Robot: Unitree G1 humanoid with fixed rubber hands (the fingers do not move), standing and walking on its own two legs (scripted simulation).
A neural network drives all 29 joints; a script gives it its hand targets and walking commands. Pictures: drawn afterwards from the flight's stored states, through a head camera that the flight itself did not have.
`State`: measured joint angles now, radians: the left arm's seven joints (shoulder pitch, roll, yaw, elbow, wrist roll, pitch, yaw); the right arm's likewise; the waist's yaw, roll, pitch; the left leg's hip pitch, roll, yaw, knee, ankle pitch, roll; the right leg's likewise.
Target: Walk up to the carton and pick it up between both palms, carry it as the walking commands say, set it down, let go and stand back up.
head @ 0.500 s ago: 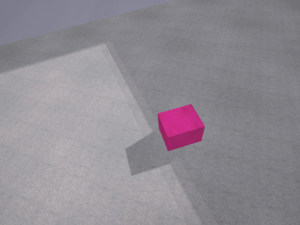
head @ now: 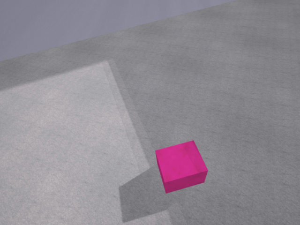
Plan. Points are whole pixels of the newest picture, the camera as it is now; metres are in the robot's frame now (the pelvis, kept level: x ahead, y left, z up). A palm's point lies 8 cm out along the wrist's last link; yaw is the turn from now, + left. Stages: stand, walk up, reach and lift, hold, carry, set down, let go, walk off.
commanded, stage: walk up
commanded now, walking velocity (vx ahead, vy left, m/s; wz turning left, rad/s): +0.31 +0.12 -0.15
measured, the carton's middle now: (179, 166) +0.61 -0.05 -0.69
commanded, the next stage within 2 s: none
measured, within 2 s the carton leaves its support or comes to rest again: neither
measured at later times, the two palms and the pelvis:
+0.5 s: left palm (78, 207) +0.21 +0.30 -0.15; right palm out of the picture +0.14 -0.20 -0.12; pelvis +0.15 +0.05 +0.00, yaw +0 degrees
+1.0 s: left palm (121, 207) +0.21 +0.15 -0.12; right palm (278, 223) +0.20 -0.30 -0.16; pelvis +0.18 -0.07 +0.00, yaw -2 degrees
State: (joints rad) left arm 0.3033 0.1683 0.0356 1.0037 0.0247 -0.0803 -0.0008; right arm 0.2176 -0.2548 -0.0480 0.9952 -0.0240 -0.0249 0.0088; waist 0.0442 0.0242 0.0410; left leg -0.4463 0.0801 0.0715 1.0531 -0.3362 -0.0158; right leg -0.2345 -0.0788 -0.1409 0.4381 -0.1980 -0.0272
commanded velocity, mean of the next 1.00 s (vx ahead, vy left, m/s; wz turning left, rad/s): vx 0.09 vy -0.04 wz -0.04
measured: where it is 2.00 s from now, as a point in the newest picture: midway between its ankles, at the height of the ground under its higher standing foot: outside the picture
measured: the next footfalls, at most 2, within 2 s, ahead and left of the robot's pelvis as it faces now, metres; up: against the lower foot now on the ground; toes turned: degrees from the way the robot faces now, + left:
left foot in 0.26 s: +0.20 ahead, +0.19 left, +0.00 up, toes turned +8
right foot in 0.70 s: +0.26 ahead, -0.10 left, +0.00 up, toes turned -7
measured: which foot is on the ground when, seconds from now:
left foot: up 0.00-0.24, down 0.26-0.70, up 0.72-1.00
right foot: down 0.00-0.26, up 0.28-0.68, down 0.70-1.00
